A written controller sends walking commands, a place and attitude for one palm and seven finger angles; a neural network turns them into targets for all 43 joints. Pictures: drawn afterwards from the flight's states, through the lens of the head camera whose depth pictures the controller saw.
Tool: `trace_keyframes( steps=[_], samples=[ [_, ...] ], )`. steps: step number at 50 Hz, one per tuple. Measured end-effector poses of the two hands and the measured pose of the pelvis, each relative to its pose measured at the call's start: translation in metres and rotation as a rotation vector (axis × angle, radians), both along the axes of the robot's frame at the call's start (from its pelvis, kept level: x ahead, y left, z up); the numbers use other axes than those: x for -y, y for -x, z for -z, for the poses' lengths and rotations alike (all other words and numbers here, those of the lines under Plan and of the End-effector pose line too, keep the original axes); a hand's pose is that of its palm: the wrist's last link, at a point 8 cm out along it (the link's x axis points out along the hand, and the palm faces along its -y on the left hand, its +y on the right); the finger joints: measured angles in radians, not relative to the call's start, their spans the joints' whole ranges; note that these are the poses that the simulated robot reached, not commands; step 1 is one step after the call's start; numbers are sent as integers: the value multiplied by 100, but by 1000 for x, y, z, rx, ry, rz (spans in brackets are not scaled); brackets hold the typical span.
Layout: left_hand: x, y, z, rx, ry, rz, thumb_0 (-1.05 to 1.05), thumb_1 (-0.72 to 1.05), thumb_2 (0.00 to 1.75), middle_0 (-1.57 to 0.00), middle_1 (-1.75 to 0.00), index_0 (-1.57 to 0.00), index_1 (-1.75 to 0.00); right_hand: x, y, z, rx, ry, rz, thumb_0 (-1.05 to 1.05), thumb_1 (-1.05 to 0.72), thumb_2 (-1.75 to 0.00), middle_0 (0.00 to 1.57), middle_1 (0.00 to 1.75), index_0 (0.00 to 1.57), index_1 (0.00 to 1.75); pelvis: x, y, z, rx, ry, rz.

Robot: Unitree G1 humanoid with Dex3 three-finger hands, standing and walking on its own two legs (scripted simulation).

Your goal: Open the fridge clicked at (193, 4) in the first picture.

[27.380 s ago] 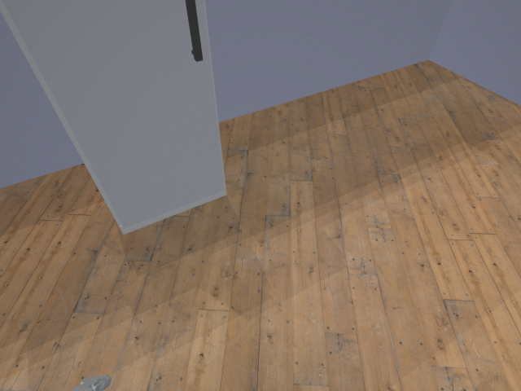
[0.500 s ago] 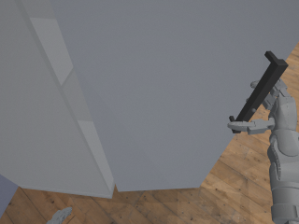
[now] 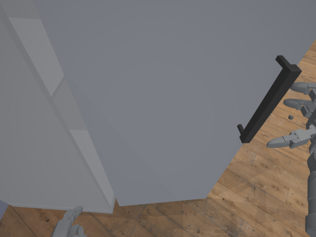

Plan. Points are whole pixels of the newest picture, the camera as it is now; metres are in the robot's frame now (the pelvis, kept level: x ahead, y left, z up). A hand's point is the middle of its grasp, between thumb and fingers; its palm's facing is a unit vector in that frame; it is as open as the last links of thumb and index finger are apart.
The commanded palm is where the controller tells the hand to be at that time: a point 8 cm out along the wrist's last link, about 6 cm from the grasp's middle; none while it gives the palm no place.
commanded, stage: slip the hand off the handle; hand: right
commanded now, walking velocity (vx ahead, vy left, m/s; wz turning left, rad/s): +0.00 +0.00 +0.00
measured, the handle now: (260, 105) +0.41 -0.22 +0.14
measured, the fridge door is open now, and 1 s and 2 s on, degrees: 81 81 81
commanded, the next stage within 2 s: draw the hand back to the body in 1.08 s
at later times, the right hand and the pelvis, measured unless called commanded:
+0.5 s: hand (311, 118) +0.36 -0.32 +0.16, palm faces +0.22 +0.94 -0.26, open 14.6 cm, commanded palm +0.31 -0.36 +0.17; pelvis +0.00 -0.02 +0.00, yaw +1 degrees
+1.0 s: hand out of the picture +0.28 -0.33 +0.15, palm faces +0.24 +0.94 -0.26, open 14.6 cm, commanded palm +0.24 -0.37 +0.17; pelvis -0.01 -0.01 +0.00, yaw -1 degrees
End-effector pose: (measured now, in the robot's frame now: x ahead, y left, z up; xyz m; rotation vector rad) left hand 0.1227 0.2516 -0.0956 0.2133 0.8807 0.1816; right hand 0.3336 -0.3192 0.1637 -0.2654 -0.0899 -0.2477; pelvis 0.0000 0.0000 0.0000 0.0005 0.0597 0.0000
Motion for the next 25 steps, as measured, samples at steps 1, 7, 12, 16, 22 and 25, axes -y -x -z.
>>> trace_keyframes(
  steps=[1, 7, 12, 16, 22, 25],
  samples=[
    [0, 0, 0, -3, -4, 0, 1, 90, 90, -20, -30, -20, -30, 4, 0, 0, 0, 1, -1, -1, 55, -20, 26, 116, 26, 115, 1, 0, 0, -2, -1, 0],
    [-2, 7, 0, -25, -26, -12, 1, 90, 90, -20, -30, -20, -30, 16, 2, -2, 16, 5, -34, -1, 55, -20, 25, 115, 26, 115, 7, -3, 1, -9, -6, 0],
    [0, 15, 0, -48, -41, -24, 1, 90, 90, -20, -30, -20, -30, 26, 2, 2, 4, -6, -30, -1, 55, -20, 25, 115, 26, 115, 12, -2, 2, -13, -9, 1],
    [3, 23, 1, -64, -45, -30, 1, 90, 90, -20, -30, -20, -30, 34, 1, 2, 8, -1, -25, -1, 55, -20, 25, 115, 26, 115, 15, -1, 2, -17, -12, -1],
    [10, 35, 3, -85, -40, -41, 1, 90, 90, -20, -30, -20, -30, 44, -2, -3, 15, 2, -26, -1, 55, -20, 25, 115, 26, 115, 19, 2, 2, -22, -16, -4],
    [12, 38, 4, -82, -29, -50, 1, 90, 90, -20, -30, -20, -30, 43, 2, -4, 13, 11, -44, -1, 55, -20, 25, 115, 26, 115, 21, 2, 2, -22, -16, -8]
  ],
)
